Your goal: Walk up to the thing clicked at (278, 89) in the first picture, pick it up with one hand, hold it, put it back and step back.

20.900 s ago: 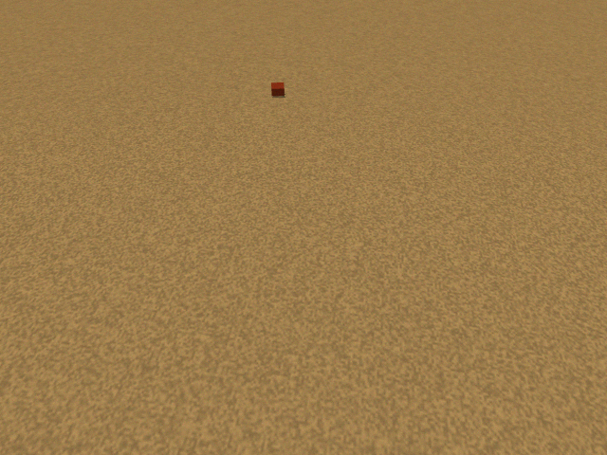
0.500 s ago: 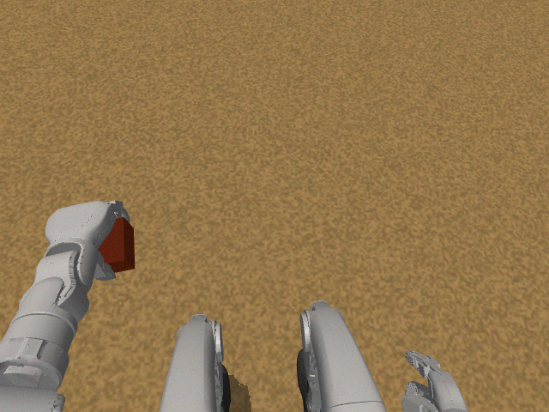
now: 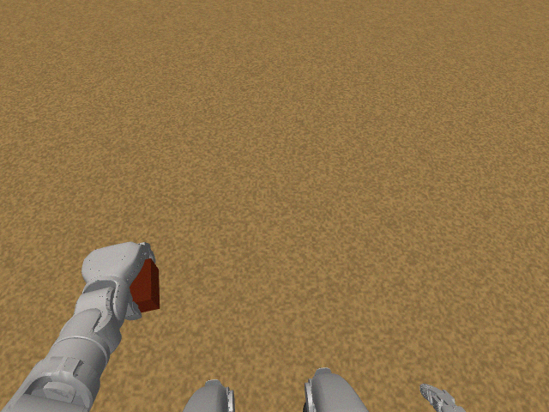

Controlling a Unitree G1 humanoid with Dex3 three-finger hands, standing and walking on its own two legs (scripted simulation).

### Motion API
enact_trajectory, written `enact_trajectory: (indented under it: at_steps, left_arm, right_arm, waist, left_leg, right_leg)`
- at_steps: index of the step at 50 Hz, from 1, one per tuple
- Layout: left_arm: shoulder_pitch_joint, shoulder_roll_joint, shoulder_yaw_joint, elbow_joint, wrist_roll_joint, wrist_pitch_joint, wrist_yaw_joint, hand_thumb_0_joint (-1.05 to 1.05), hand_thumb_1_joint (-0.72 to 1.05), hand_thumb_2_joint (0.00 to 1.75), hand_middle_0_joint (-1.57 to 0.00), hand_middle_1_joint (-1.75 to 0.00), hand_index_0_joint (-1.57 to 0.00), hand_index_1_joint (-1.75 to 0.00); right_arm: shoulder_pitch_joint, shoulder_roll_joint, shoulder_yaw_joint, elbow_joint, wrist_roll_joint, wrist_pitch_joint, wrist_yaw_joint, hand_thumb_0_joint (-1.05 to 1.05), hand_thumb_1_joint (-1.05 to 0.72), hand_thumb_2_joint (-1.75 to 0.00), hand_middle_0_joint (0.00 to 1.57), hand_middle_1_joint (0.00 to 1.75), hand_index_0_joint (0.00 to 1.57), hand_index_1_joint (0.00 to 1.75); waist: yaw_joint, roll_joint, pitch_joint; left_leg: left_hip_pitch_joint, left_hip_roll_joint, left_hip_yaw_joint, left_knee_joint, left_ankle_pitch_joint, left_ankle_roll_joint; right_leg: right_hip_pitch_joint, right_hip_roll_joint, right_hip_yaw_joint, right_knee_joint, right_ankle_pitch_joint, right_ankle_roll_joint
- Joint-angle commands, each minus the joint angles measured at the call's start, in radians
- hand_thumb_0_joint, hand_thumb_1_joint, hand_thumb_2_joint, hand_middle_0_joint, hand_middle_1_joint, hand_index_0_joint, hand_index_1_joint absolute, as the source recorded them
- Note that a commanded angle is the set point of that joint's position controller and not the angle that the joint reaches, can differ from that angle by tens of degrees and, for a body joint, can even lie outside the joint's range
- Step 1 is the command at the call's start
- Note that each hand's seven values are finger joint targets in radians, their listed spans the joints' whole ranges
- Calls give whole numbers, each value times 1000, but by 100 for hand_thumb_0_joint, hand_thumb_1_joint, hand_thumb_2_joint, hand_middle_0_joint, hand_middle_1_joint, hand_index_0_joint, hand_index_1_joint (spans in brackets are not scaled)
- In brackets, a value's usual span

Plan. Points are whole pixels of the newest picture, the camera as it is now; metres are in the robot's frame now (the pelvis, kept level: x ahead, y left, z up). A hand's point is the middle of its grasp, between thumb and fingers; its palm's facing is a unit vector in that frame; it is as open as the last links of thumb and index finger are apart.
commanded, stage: lift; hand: left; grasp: from above
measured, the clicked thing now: (132, 288) +0.34 +0.23 -0.11
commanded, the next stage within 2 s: hold in 0.18 s
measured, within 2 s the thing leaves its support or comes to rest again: neither
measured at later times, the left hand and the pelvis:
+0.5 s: hand (114, 260) +0.36 +0.23 -0.02, palm faces -0.42 -0.09 -0.90, open 10.2 cm; pelvis +0.04 +0.00 +0.04, yaw +0 degrees
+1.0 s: hand (110, 256) +0.35 +0.22 +0.01, palm faces -0.42 -0.08 -0.90, open 10.2 cm; pelvis +0.04 +0.00 +0.06, yaw -1 degrees
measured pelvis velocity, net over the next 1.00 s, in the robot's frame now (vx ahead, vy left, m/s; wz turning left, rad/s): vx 0.04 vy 0.00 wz -0.01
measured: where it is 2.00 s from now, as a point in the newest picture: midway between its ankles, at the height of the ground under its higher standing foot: outside the picture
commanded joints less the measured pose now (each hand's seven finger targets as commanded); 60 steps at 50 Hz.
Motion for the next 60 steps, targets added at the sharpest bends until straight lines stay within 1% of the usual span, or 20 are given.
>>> enact_trajectory:
  at_steps: [1,3,5,14,16,17,22,23,25,28,30,32,35,37,42,45,49,54,56,60]
  left_arm:
    - [-311,204,59,-162,10,2,41,0,64,58,-99,-56,-101,-54]
    - [-308,226,72,-169,10,4,41,0,62,59,-97,-56,-99,-54]
    - [-314,191,48,-175,2,1,36,0,63,61,-99,-55,-100,-54]
    - [-289,193,45,-184,11,-7,23,0,63,63,-100,-54,-101,-53]
    - [-305,174,33,-208,9,-5,17,0,61,61,-96,-57,-98,-56]
    - [-301,203,48,-199,17,-2,15,0,61,62,-97,-57,-98,-55]
    - [-319,184,29,-216,20,-11,-6,0,61,61,-97,-55,-98,-54]
    - [-296,196,36,-207,27,-7,-4,0,61,62,-97,-55,-99,-54]
    - [-285,205,49,-214,20,-9,-7,0,60,64,-98,-54,-98,-53]
    - [-275,179,26,-224,22,-7,-23,0,61,65,-98,-55,-99,-55]
    - [-271,210,46,-242,27,-7,-25,0,61,65,-98,-55,-99,-54]
    - [-293,187,29,-270,18,-6,-31,0,62,67,-99,-56,-99,-55]
    - [-268,211,47,-264,17,-3,-41,0,61,67,-98,-56,-99,-55]
    - [-261,193,33,-268,21,-3,-49,0,62,66,-99,-56,-99,-55]
    - [-247,205,45,-293,14,-3,-61,0,62,70,-100,-56,-100,-56]
    - [-250,196,33,-291,23,-6,-70,0,60,68,-99,-56,-99,-55]
    - [-258,201,38,-323,17,-9,-76,0,62,68,-99,-56,-99,-56]
    - [-240,216,49,-325,27,-5,-82,0,60,69,-98,-57,-98,-57]
    - [-223,192,34,-312,24,-4,-86,0,60,68,-98,-58,-98,-57]
    - [-227,210,45,-338,25,-9,-91,0,60,68,-98,-56,-98,-56]
  right_arm:
    - [19,-142,-52,-98,-1,-31,-8,0,-89,-89,20,30,20,30]
    - [19,-146,-54,-100,3,-25,-6,0,-89,-89,20,30,20,30]
    - [15,-140,-53,-104,3,-22,-4,0,-89,-89,20,30,20,30]
    - [17,-148,-62,-113,7,-6,5,0,-88,-89,20,30,20,30]
    - [22,-143,-62,-106,8,-2,7,0,-88,-89,20,30,20,30]
    - [22,-149,-64,-108,8,2,6,0,-88,-89,20,30,20,30]
    - [15,-149,-64,-115,9,9,12,0,-88,-89,20,30,20,30]
    - [10,-150,-64,-119,10,11,13,0,-88,-89,20,30,20,30]
    - [7,-155,-67,-130,12,16,18,0,-88,-89,20,30,20,30]
    - [1,-155,-69,-135,13,20,21,0,-89,-89,20,30,20,30]
    - [-4,-154,-69,-140,13,24,21,0,-89,-89,20,30,20,30]
    - [-9,-152,-67,-148,13,27,24,0,-89,-89,20,30,20,30]
    - [-7,-160,-71,-154,15,31,24,0,-88,-89,20,30,20,30]
    - [-8,-157,-69,-158,14,33,25,0,-89,-89,20,30,20,30]
    - [-18,-156,-67,-166,17,41,26,0,-89,-89,20,30,20,30]
    - [-31,-154,-65,-170,16,46,25,0,-89,-90,20,30,20,30]
    - [-46,-150,-60,-179,15,48,25,0,-89,-89,20,30,20,30]
    - [-60,-152,-59,-184,15,55,27,0,-89,-90,20,30,20,30]
    - [-62,-149,-56,-189,16,55,28,0,-89,-90,20,30,20,30]
    - [-84,-150,-56,-197,19,57,27,0,-89,-90,20,30,20,30]
  waist:
    - [4,14,-299]
    - [9,-8,-294]
    - [-1,-9,-267]
    - [19,-1,-266]
    - [11,-1,-272]
    - [17,-4,-275]
    - [12,-16,-241]
    - [28,-11,-232]
    - [31,-4,-233]
    - [27,-6,-225]
    - [44,-1,-229]
    - [34,0,-217]
    - [40,2,-212]
    - [32,-22,-205]
    - [49,-23,-220]
    - [39,-33,-188]
    - [51,-19,-176]
    - [56,-26,-168]
    - [46,-44,-157]
    - [60,-28,-150]
  left_leg:
    - [255,-44,-27,-230,219,-1]
    - [280,-49,-20,-255,232,2]
    - [300,-50,-17,-281,226,4]
    - [412,-51,-7,-359,332,-4]
    - [425,-52,-3,-363,385,-4]
    - [441,-52,0,-370,404,-3]
    - [460,-52,2,-402,413,-2]
    - [459,-55,4,-412,407,-2]
    - [477,-56,12,-423,407,-3]
    - [501,-50,6,-432,444,-6]
    - [504,-53,8,-443,448,-6]
    - [510,-51,9,-454,437,-5]
    - [529,-46,9,-468,455,-9]
    - [528,-46,10,-469,465,-3]
    - [556,-52,22,-485,493,0]
    - [563,-50,20,-499,479,2]
    - [566,-55,25,-520,424,5]
    - [579,-54,25,-534,428,6]
    - [577,-56,28,-541,408,9]
    - [590,-57,29,-559,384,8]
  right_leg:
    - [226,46,-1,-194,165,-39]
    - [262,44,3,-224,181,-37]
    - [280,44,5,-255,179,-34]
    - [368,47,-2,-322,259,-39]
    - [392,48,2,-327,312,-37]
    - [404,48,0,-333,330,-37]
    - [419,50,-1,-360,337,-38]
    - [435,48,-1,-367,331,-39]
    - [446,47,0,-381,329,-39]
    - [454,51,-6,-385,351,-38]
    - [480,51,-4,-394,357,-39]
    - [482,51,-2,-407,353,-37]
    - [490,54,-4,-414,359,-39]
    - [501,54,-2,-421,377,-37]
    - [550,47,1,-435,415,-34]
    - [532,48,-1,-448,400,-34]
    - [544,43,3,-473,355,-33]
    - [558,43,2,-489,353,-32]
    - [565,40,5,-496,341,-30]
    - [567,37,6,-512,312,-32]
